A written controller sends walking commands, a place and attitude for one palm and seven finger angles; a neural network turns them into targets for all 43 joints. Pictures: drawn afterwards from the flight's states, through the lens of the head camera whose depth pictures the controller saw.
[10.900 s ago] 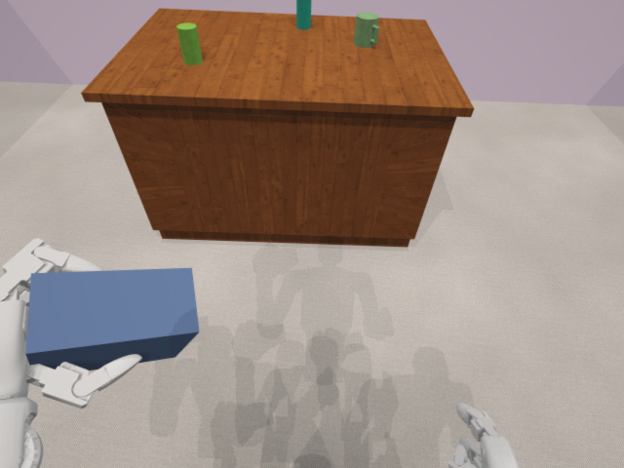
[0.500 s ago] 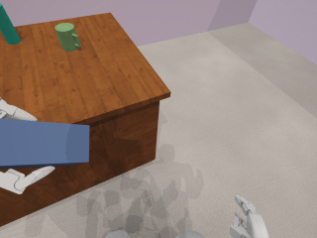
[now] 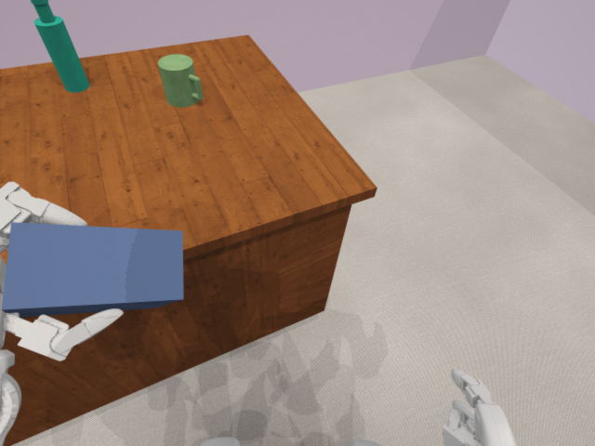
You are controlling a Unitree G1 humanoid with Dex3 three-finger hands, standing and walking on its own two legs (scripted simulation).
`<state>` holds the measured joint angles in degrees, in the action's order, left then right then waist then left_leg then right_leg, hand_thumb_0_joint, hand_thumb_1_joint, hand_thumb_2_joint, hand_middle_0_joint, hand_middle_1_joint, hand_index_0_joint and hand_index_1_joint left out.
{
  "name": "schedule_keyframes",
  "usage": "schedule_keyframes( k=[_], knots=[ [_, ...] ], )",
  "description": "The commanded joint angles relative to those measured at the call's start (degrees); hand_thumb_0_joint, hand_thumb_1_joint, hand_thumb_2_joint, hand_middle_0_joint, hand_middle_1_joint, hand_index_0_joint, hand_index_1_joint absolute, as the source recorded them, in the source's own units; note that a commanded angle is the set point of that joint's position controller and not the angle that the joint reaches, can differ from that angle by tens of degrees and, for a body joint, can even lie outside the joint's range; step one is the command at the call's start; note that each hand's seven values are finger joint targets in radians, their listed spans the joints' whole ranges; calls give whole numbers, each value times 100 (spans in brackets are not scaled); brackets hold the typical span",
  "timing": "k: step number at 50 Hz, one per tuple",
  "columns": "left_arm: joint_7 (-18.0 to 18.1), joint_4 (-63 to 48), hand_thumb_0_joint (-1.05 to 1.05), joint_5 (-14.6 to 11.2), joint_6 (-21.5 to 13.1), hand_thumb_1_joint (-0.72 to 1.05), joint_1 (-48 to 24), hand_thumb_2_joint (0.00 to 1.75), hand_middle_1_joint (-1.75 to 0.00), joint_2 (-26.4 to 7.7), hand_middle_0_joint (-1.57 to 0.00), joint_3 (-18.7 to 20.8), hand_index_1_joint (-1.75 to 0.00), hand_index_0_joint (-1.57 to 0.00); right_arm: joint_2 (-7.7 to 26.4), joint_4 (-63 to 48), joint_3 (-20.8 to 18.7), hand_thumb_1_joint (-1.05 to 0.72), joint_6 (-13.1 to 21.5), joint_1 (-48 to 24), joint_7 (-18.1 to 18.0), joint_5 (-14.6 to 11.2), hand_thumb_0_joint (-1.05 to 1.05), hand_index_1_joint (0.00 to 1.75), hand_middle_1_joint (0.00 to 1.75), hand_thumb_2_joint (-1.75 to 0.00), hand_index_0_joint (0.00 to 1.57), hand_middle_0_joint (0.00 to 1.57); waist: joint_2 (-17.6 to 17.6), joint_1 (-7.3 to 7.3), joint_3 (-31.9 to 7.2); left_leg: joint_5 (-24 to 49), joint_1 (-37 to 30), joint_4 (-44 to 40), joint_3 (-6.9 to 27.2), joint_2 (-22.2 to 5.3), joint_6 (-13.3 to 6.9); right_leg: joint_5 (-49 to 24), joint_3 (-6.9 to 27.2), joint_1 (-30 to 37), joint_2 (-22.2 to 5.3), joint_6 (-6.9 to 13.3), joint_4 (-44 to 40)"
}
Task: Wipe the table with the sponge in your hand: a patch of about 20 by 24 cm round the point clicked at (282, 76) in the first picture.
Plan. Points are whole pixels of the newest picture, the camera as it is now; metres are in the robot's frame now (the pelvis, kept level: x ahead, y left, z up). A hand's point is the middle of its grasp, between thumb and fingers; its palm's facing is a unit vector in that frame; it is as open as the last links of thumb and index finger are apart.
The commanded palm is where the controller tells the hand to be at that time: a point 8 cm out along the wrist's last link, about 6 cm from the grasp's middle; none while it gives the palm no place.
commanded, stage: shuffle to correct the standing spot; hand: left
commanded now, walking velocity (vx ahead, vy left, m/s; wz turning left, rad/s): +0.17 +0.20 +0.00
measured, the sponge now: (123, 273) +0.25 +0.20 +0.16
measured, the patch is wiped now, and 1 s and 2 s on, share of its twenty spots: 0.00 0.00 0.00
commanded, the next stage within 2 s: come to a stop and stand still in 1.86 s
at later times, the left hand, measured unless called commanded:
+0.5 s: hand out of the picture +0.22 +0.34 +0.18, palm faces +0.41 -0.84 -0.37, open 10.8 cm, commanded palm +0.16 +0.38 +0.20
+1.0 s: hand out of the picture +0.24 +0.41 +0.17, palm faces +0.43 -0.82 -0.37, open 10.8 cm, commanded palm +0.19 +0.44 +0.20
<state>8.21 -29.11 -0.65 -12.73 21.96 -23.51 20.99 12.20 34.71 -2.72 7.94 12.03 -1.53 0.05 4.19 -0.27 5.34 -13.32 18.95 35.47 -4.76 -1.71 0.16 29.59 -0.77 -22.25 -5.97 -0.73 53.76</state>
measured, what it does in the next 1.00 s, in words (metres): steps to the left: right foot, then left foot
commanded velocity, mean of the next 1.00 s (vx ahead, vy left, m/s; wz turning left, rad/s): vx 0.18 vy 0.10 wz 0.00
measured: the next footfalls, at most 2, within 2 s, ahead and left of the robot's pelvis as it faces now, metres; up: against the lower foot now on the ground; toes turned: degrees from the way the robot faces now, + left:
right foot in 0.16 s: +0.08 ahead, -0.05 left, +0.00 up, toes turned -7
left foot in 0.48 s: +0.11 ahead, +0.26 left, +0.00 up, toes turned +5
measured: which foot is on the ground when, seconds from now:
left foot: down 0.00-0.18, up 0.20-0.46, down 0.48-0.74, up 0.76-1.00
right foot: up 0.00-0.14, down 0.16-0.50, up 0.52-0.70, down 0.72-1.00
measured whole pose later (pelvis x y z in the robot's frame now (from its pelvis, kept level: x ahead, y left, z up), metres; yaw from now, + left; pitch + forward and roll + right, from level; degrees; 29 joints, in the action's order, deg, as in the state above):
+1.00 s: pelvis +0.04 +0.16 +0.01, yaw +2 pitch -2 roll +1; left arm 8.4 -26.3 -0.6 -9.8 24.1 -19.3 17.6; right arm 13.1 36.9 0.4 6.8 14.0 -2.3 0.7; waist 1.2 -1.6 2.3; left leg -14.2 18.6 33.2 -3.8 -3.2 -1.1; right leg 17.8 -6.2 -14.0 -2.5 1.4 33.7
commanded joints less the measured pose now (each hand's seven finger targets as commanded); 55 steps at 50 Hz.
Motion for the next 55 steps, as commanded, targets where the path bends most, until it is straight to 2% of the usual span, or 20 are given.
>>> schedule_keyframes(
  k=[1,7,8,9,10,16,22,24,25,26,30,34,35,37,42,48,49,51,53,55],
  knots=[
    [132,-1440,0,-91,-442,10,27,130,-160,-975,-120,895,-160,-120,712,-799,-236,-90,360,-222,19,-59,0,30,30,-90,20,20,-1866,30,-1327,1209,-1087,-1373,1662,-1165,-1296,74,-238,-854,194,18,898],
    [113,-980,0,-182,-192,10,406,130,-160,-890,-120,826,-160,-120,680,-787,38,-90,247,-387,1,-55,0,30,30,-90,20,20,-1131,-94,-1113,-679,838,-905,865,-688,-618,-1062,-572,1668,354,91,-2473],
    [115,-782,0,-122,-155,10,308,130,-160,-968,-120,825,-160,-120,597,-794,44,-90,180,-369,4,-27,0,30,30,-90,20,20,-65,-97,-1041,-1422,1562,160,475,-236,-365,-606,593,2120,-360,404,-3279],
    [113,-645,0,-113,-125,10,161,130,-160,-1109,-120,918,-160,-120,543,-876,0,-90,96,-402,60,-18,0,30,30,-90,20,20,1363,-72,-847,-1667,2353,2030,108,310,-57,-24,3109,1989,-1817,1045,-4102],
    [123,-472,0,-196,-134,10,-52,130,-160,-1059,-120,961,-160,-120,765,-777,-7,-90,63,-476,99,53,0,30,30,-90,20,20,912,-54,-581,-1345,2496,3118,701,142,64,-548,3382,1535,-2293,1283,-4235],
    [51,-549,0,-57,-355,10,-469,130,-160,-796,-120,536,-160,-120,536,-605,79,-90,24,-403,23,-42,0,30,30,-90,20,20,293,38,-711,-284,1223,1938,509,-367,37,-2586,587,872,-1220,769,-3452],
    [161,-1571,0,-57,-265,10,-806,130,-160,-879,-120,414,-160,-120,519,-765,-32,-90,256,-385,-125,14,0,30,30,-90,20,20,-249,-58,-1023,-269,-1083,-642,-352,238,-53,-381,237,363,-612,545,-2742],
    [170,-1907,0,-66,-361,10,-974,130,-160,-876,-120,536,-160,-120,808,-811,-130,-90,280,-276,-143,-25,0,30,30,-90,20,20,-2359,33,-1121,-609,-1590,-1566,1654,-914,-572,49,-417,-589,335,117,-672],
    [183,-1852,0,-56,-376,10,-808,130,-160,-998,-120,619,-160,-120,747,-916,-122,-90,317,-328,-152,-51,0,30,30,-90,20,20,-2702,37,-953,-181,-1523,-2149,2600,-1570,-972,643,-441,-1073,612,35,635],
    [177,-1524,0,12,-391,10,-696,130,-160,-1100,-120,748,-160,-120,673,-814,-141,-90,334,-283,-142,-37,0,30,30,-90,20,20,-1940,46,-903,105,-1234,-2142,2636,-1528,-1179,388,-202,-1152,526,100,1149],
    [136,-1260,0,-94,-386,10,94,130,-160,-928,-120,986,-160,-120,637,-701,-129,-90,350,-378,-72,-91,0,30,30,-90,20,20,-1869,-45,-1128,-553,-408,-1790,1305,-1007,-1065,-498,-349,-261,293,57,56],
    [130,-974,0,-122,-210,10,337,130,-160,-767,-120,776,-160,-120,603,-729,53,-90,298,-386,-70,-80,0,30,30,-90,20,20,-1329,-95,-1122,-1609,536,-1454,1051,-872,-687,-710,-642,1360,585,103,-2251],
    [141,-800,0,-114,-155,10,345,130,-160,-787,-120,762,-160,-120,589,-740,94,-90,256,-448,-105,-53,0,30,30,-90,20,20,-956,-71,-1041,-1783,829,-1012,781,-617,-516,-723,-332,1639,433,205,-2802],
    [125,-608,0,-40,-55,10,-50,130,-160,-952,-120,746,-160,-120,535,-767,56,-90,120,-386,-61,5,0,30,30,-90,20,20,1181,-98,-646,-1573,2121,1860,137,199,-68,654,3143,1513,-1567,1224,-4307],
    [95,-490,0,-45,-177,10,-614,130,-160,-732,-120,445,-160,-120,576,-529,153,-90,128,-403,-75,-36,0,30,30,-90,20,20,216,-9,-650,-474,1800,2257,479,-291,45,-2338,1245,1348,-1153,1117,-3617],
    [187,-1454,0,-76,-229,10,-787,130,-160,-789,-120,420,-160,-120,522,-704,60,-90,263,-527,-177,54,0,30,30,-90,20,20,-266,-132,-1205,84,-923,-658,-327,254,-121,-1204,344,823,-406,712,-2848],
    [195,-1631,0,-86,-265,10,-755,130,-160,-837,-120,474,-160,-120,603,-745,1,-90,265,-472,-191,28,0,30,30,-90,20,20,-779,-91,-1279,-7,-1312,-893,67,40,-208,-984,281,568,-243,574,-2314],
    [207,-1886,0,-71,-296,10,-663,130,-160,-777,-120,455,-160,-120,763,-859,-57,-90,254,-426,-170,-30,0,30,30,-90,20,20,-2336,3,-1294,616,-2118,-1806,2796,-1613,-1019,307,-238,-951,633,156,-81],
    [154,-1198,0,-49,-220,10,-329,130,-160,-952,-120,703,-160,-120,677,-746,-15,-90,217,-539,-174,-10,0,30,30,-90,20,20,-1609,10,-996,251,-1308,-2056,2740,-1686,-1199,127,37,-1048,440,189,770],
    [157,-1435,0,-75,-170,10,-92,130,-160,-995,-120,869,-160,-120,617,-751,-23,-90,194,-521,-167,-36,0,30,30,-90,20,20,-1932,-11,-1036,380,-1120,-1784,2078,-1404,-1194,-259,-2,-837,363,151,335]
  ],
)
